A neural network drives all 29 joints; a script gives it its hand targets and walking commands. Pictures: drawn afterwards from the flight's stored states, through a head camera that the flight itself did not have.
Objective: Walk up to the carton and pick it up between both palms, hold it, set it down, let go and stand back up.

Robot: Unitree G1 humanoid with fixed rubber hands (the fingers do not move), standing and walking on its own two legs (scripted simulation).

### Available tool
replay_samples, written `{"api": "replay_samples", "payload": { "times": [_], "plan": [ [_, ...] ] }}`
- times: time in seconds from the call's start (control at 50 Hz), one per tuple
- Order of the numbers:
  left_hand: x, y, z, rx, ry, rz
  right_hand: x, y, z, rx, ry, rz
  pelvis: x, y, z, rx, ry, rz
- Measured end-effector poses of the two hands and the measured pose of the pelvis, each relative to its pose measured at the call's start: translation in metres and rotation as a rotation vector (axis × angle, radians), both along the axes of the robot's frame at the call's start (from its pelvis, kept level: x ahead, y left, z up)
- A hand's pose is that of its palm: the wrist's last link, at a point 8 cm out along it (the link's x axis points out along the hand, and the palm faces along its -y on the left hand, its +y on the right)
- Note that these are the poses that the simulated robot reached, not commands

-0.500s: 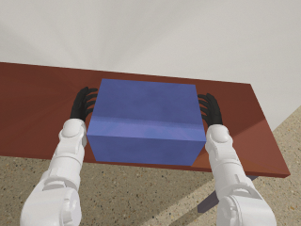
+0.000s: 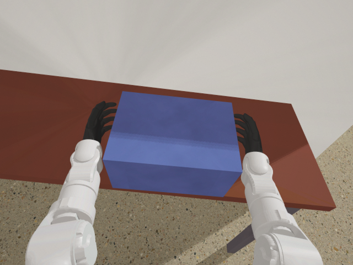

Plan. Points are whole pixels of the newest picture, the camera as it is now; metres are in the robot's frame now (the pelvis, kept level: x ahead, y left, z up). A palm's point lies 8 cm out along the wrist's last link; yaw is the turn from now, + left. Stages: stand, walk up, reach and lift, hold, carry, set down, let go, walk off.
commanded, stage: reach and lift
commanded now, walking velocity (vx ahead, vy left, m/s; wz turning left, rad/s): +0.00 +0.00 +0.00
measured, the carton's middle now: (173, 144) +0.42 +0.00 +0.04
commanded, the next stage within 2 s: none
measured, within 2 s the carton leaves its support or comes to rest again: neither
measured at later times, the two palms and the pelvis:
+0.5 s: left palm (90, 141) +0.39 +0.19 +0.07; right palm (254, 154) +0.36 -0.18 +0.09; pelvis -0.02 +0.01 +0.00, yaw +0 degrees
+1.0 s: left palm (87, 127) +0.39 +0.19 +0.12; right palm (262, 142) +0.37 -0.18 +0.12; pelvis -0.01 +0.00 +0.00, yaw +0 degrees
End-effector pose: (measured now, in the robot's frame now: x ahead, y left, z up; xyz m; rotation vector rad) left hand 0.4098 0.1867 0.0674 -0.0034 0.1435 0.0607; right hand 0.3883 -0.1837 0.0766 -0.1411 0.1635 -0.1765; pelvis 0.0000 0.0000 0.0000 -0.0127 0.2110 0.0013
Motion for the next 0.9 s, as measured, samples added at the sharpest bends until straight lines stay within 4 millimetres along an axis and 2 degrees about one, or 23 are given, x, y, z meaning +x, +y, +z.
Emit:
{"api": "replay_samples", "payload": {
  "times": [0.28, 0.54, 0.9],
  "plan": [
    [-0.013, 0.005, 0.002, -0.019, -0.042, -0.004, -0.015, 0.006, 0.003, -0.03, -0.046, -0.003, -0.011, 0.004, 0.0, -0.005, 0.02, 0.004],
    [-0.022, 0.002, 0.006, -0.037, -0.07, -0.006, -0.027, 0.003, 0.012, -0.049, -0.078, -0.008, -0.021, 0.006, -0.002, -0.01, 0.039, 0.002],
    [-0.023, 0.001, 0.044, -0.01, -0.084, 0.009, -0.023, 0.002, 0.042, -0.022, -0.095, 0.004, -0.017, 0.002, 0.0, -0.007, -0.036, -0.002]
  ]
}}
